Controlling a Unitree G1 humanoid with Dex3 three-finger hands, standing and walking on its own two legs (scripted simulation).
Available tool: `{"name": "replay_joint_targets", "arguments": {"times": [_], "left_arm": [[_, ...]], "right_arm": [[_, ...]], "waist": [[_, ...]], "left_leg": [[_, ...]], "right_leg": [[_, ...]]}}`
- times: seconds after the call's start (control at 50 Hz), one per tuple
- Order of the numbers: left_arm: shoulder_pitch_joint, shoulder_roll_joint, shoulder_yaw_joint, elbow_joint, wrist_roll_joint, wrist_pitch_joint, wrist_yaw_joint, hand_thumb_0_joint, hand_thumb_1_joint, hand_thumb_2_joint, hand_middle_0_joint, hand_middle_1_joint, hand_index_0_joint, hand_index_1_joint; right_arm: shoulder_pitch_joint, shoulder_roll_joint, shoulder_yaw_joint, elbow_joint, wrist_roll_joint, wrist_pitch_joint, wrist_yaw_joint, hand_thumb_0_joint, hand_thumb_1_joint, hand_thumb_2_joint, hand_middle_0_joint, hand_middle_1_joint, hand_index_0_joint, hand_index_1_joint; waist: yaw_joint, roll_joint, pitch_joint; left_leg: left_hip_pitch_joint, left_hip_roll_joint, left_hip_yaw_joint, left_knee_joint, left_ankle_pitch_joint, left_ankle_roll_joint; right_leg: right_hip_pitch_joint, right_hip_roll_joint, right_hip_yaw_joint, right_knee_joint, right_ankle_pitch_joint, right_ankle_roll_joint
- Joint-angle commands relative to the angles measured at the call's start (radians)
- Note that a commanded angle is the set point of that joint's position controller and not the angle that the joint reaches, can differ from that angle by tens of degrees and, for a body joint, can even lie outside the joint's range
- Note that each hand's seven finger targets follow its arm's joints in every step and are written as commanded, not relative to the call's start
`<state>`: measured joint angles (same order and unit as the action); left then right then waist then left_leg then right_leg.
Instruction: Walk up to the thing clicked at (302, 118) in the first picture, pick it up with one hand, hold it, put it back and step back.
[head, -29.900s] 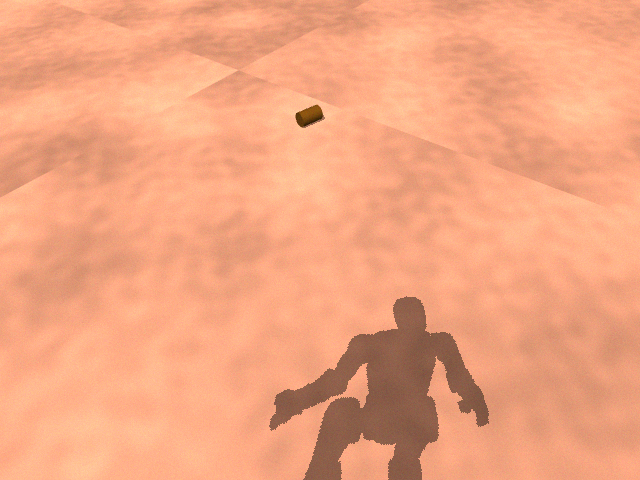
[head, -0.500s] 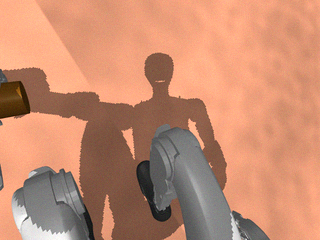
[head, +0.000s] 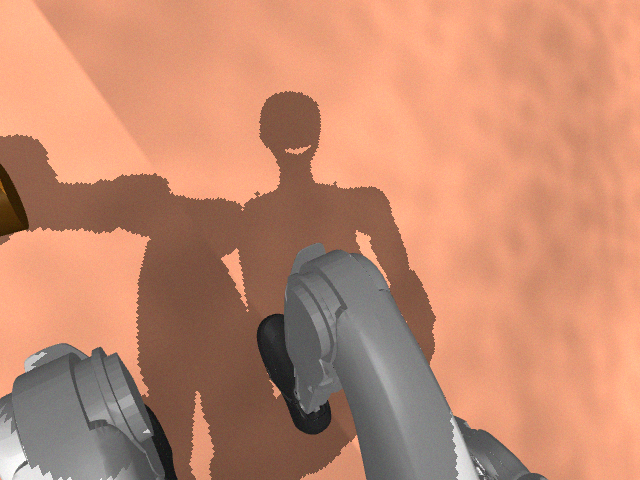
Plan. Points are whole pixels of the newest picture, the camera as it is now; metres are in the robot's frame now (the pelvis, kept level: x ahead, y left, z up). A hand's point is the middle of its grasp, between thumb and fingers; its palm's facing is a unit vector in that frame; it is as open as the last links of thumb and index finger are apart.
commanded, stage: rest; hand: left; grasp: from above
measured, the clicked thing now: out of the picture +0.48 +0.27 -0.26
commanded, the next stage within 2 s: open in 0.42 s
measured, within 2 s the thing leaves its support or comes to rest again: rests again in 0.80 s
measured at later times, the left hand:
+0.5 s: hand out of the picture +0.48 +0.28 -0.24, palm faces -0.48 -0.08 -0.87, open 10.8 cm
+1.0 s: hand out of the picture +0.49 +0.27 -0.24, palm faces -0.47 -0.08 -0.88, open 11.8 cm
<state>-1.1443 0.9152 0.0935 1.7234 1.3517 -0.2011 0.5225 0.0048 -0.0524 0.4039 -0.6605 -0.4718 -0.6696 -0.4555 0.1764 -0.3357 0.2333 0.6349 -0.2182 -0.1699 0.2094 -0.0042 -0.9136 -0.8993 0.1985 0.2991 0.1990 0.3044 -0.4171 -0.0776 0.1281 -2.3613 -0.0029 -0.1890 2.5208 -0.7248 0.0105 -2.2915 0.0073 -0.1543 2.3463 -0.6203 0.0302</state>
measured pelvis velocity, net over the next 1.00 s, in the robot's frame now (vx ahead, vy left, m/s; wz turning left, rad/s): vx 0.00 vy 0.00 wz -0.03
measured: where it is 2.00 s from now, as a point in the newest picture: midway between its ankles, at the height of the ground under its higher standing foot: (235, 439)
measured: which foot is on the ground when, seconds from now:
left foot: down 0.00-1.00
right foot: down 0.00-1.00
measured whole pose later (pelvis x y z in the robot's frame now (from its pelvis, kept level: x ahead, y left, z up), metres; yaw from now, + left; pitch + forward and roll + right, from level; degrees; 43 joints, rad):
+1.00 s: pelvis +0.00 +0.00 +0.00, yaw -2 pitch +30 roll -14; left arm -1.17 0.99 0.06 1.72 1.35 -0.21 0.54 0.00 -0.12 0.66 -0.43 -0.65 -0.43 -0.65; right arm 0.17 -0.36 0.29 0.60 -0.23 -0.20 0.22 0.00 -0.91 -0.90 0.20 0.30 0.20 0.30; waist -0.44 -0.11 0.17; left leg -2.35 0.00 -0.22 2.53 -0.73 0.01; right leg -2.27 0.02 -0.18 2.33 -0.61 0.04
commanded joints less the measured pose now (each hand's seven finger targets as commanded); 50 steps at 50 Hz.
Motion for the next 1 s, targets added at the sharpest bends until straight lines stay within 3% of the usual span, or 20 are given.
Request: {"name": "replay_joint_targets", "arguments": {"times": [0.0,0.06,0.1,0.12,0.2,0.26,0.32,0.38,0.4,0.5,0.52,0.58,0.6,0.64,0.7,0.72,0.76,0.84,0.92,0.98], "left_arm": [[-0.316,0.246,0.019,-0.164,0.005,-0.023,0.047,0.0,0.727,0.706,-1.063,-0.589,-1.07,-0.582],[-0.296,0.245,0.021,-0.173,0.012,-0.029,0.062,0.0,0.736,0.727,-1.07,-0.602,-1.076,-0.596],[-0.29,0.195,-0.011,-0.113,0.022,-0.027,0.058,0.0,0.771,0.695,-1.077,-0.589,-1.09,-0.575],[-0.305,0.224,-0.002,-0.149,0.023,-0.03,0.063,0.0,0.748,0.748,-1.08,-0.588,-1.08,-0.588],[-0.292,0.207,-0.021,-0.089,0.006,-0.018,0.062,0.0,0.774,0.731,-1.105,-0.577,-1.105,-0.577],[-0.309,0.239,-0.015,-0.129,0.011,-0.019,0.069,0.0,0.731,0.68,-1.059,-0.578,-1.068,-0.568],[-0.291,0.205,-0.044,-0.078,0.011,-0.017,0.063,0.0,0.749,0.667,-1.076,-0.56,-1.084,-0.552],[-0.302,0.237,-0.027,-0.1,-0.001,-0.015,0.067,0.0,0.73,0.665,-1.064,-0.566,-1.072,-0.558],[-0.296,0.194,-0.054,-0.065,0.001,-0.011,0.061,0.0,0.738,0.648,-1.072,-0.551,-1.08,-0.542],[-0.317,0.229,-0.045,-0.085,0.005,-0.016,0.061,0.0,0.739,0.644,-1.07,-0.562,-1.08,-0.551],[-0.337,0.258,-0.036,-0.123,0.006,-0.02,0.067,0.0,0.659,0.664,-0.99,-0.539,-1.0,-0.544],[-0.285,0.194,-0.066,-0.048,0.005,-0.014,0.059,0.0,0.419,0.598,-0.75,-0.538,-0.76,-0.536],[-0.308,0.224,-0.058,-0.095,0.002,-0.018,0.064,0.0,0.339,0.605,-0.696,-0.543,-0.696,-0.544],[-0.335,0.25,-0.052,-0.126,0.0,-0.019,0.064,0.0,0.179,0.596,-0.61,-0.568,-0.614,-0.565],[-0.289,0.202,-0.076,-0.058,-0.007,-0.014,0.056,0.0,-0.003,0.632,-0.531,-0.581,-0.526,-0.587],[-0.327,0.238,-0.053,-0.111,-0.015,-0.023,0.061,0.0,-0.033,0.617,-0.498,-0.587,-0.497,-0.589],[-0.353,0.258,-0.053,-0.159,-0.013,-0.025,0.062,0.0,-0.103,0.645,-0.444,-0.631,-0.444,-0.633],[-0.312,0.242,-0.045,-0.106,-0.01,-0.019,0.059,0.0,-0.141,0.68,-0.389,-0.688,-0.394,-0.683],[-0.32,0.291,-0.024,-0.146,-0.012,-0.01,0.061,0.0,-0.203,0.729,-0.35,-0.722,-0.349,-0.723],[-0.308,0.286,-0.021,-0.143,-0.005,-0.004,0.061,0.0,-0.234,0.757,-0.312,-0.756,-0.314,-0.754]], "right_arm": [[0.224,-0.315,-0.086,0.015,-0.007,0.003,-0.012,0.0,-0.906,-0.903,0.2,0.301,0.2,0.301],[0.224,-0.322,-0.095,0.014,-0.011,0.006,-0.015,0.0,-0.906,-0.904,0.2,0.301,0.2,0.301],[0.225,-0.316,-0.078,0.016,-0.021,0.001,-0.003,0.0,-0.903,-0.902,0.2,0.301,0.2,0.3],[0.221,-0.32,-0.083,0.024,-0.017,0.002,-0.005,0.0,-0.903,-0.903,0.2,0.301,0.2,0.301],[0.214,-0.323,-0.069,0.023,-0.019,-0.006,0.002,0.0,-0.906,-0.904,0.2,0.301,0.2,0.301],[0.213,-0.336,-0.08,0.018,-0.013,-0.008,-0.005,0.0,-0.906,-0.904,0.2,0.301,0.2,0.301],[0.217,-0.33,-0.071,0.014,-0.016,-0.013,0.005,0.0,-0.906,-0.904,0.2,0.301,0.2,0.301],[0.212,-0.333,-0.071,0.016,-0.008,-0.014,-0.001,0.0,-0.908,-0.905,0.2,0.301,0.2,0.301],[0.208,-0.337,-0.067,0.012,-0.012,-0.019,0.0,0.0,-0.91,-0.905,0.2,0.301,0.2,0.301],[0.208,-0.34,-0.057,-0.003,-0.012,-0.026,0.006,0.0,-0.911,-0.906,0.2,0.3,0.2,0.3],[0.207,-0.341,-0.058,0.003,-0.009,-0.021,0.002,0.0,-0.899,-0.902,0.201,0.301,0.2,0.301],[0.203,-0.339,-0.052,-0.002,-0.014,-0.028,0.006,0.0,-0.902,-0.903,0.201,0.301,0.201,0.301],[0.207,-0.335,-0.055,0.001,-0.011,-0.023,0.005,0.0,-0.898,-0.902,0.201,0.301,0.201,0.301],[0.203,-0.342,-0.056,-0.007,-0.005,-0.025,0.001,0.0,-0.899,-0.902,0.201,0.301,0.201,0.301],[0.199,-0.339,-0.048,-0.008,-0.012,-0.032,0.005,0.0,-0.9,-0.902,0.201,0.301,0.201,0.301],[0.206,-0.343,-0.047,-0.005,-0.008,-0.031,0.003,0.0,-0.898,-0.902,0.201,0.301,0.201,0.301],[0.209,-0.344,-0.057,-0.01,-0.004,-0.027,-0.003,0.0,-0.901,-0.903,0.201,0.301,0.201,0.301],[0.216,-0.341,-0.041,-0.012,-0.012,-0.027,0.005,0.0,-0.897,-0.901,0.201,0.301,0.201,0.301],[0.206,-0.352,-0.051,-0.011,-0.008,-0.023,-0.001,0.0,-0.9,-0.903,0.201,0.301,0.201,0.301],[0.207,-0.354,-0.047,-0.022,-0.009,-0.02,-0.001,0.0,-0.897,-0.902,0.201,0.301,0.201,0.301]], "waist": [[-0.046,0.469,-0.681],[-0.033,0.51,-0.713],[-0.07,0.474,-0.642],[-0.061,0.506,-0.673],[-0.071,0.453,-0.598],[-0.05,0.515,-0.638],[-0.076,0.471,-0.612],[-0.059,0.465,-0.643],[-0.08,0.454,-0.596],[-0.081,0.462,-0.591],[-0.064,0.481,-0.635],[-0.09,0.461,-0.567],[-0.08,0.47,-0.619],[-0.068,0.491,-0.643],[-0.092,0.444,-0.563],[-0.083,0.451,-0.587],[-0.061,0.498,-0.645],[-0.087,0.484,-0.623],[-0.062,0.518,-0.644],[-0.071,0.5,-0.623]], "left_leg": [[0.469,0.011,0.081,-0.245,0.222,0.009],[0.521,0.016,0.07,-0.256,0.249,-0.002],[0.501,0.017,0.063,-0.244,0.241,0.0],[0.517,0.018,0.061,-0.255,0.252,-0.003],[0.451,0.017,0.064,-0.239,0.22,0.007],[0.498,0.019,0.055,-0.266,0.226,-0.003],[0.473,0.02,0.055,-0.26,0.212,0.004],[0.473,0.021,0.052,-0.262,0.222,0.005],[0.477,0.022,0.048,-0.246,0.22,0.004],[0.479,0.023,0.042,-0.26,0.219,0.003],[0.5,0.024,0.038,-0.272,0.223,-0.001],[0.488,0.025,0.038,-0.26,0.221,-0.003],[0.485,0.026,0.045,-0.265,0.23,0.002],[0.503,0.025,0.047,-0.264,0.234,0.0],[0.457,0.024,0.051,-0.249,0.206,0.005],[0.456,0.023,0.048,-0.25,0.218,0.004],[0.489,0.024,0.052,-0.259,0.24,-0.001],[0.503,0.026,0.043,-0.251,0.259,-0.002],[0.509,0.026,0.052,-0.255,0.252,-0.003],[0.495,0.025,0.054,-0.252,0.241,0.0]], "right_leg": [[0.417,0.046,-0.079,-0.204,0.211,-0.06],[0.417,0.047,-0.088,-0.196,0.229,-0.065],[0.376,0.047,-0.1,-0.187,0.231,-0.058],[0.387,0.051,-0.1,-0.186,0.236,-0.061],[0.38,0.051,-0.098,-0.198,0.221,-0.056],[0.378,0.051,-0.098,-0.195,0.215,-0.064],[0.388,0.054,-0.1,-0.191,0.219,-0.053],[0.409,0.055,-0.098,-0.202,0.223,-0.054],[0.37,0.052,-0.1,-0.195,0.225,-0.055],[0.382,0.052,-0.104,-0.196,0.222,-0.052],[0.393,0.054,-0.101,-0.198,0.224,-0.055],[0.366,0.052,-0.107,-0.192,0.224,-0.054],[0.411,0.063,-0.102,-0.203,0.237,-0.051],[0.415,0.059,-0.097,-0.206,0.239,-0.055],[0.39,0.057,-0.101,-0.208,0.219,-0.051],[0.397,0.055,-0.102,-0.215,0.222,-0.052],[0.428,0.056,-0.095,-0.211,0.238,-0.057],[0.421,0.053,-0.106,-0.201,0.256,-0.053],[0.429,0.056,-0.097,-0.212,0.248,-0.058],[0.417,0.053,-0.097,-0.211,0.239,-0.059]]}}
